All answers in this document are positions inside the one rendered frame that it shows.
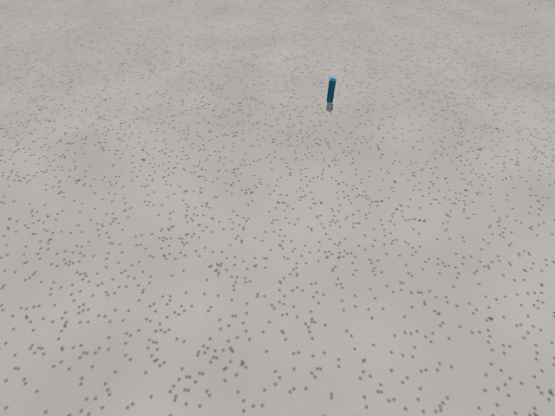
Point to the can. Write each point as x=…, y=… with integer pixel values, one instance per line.
x=331, y=89

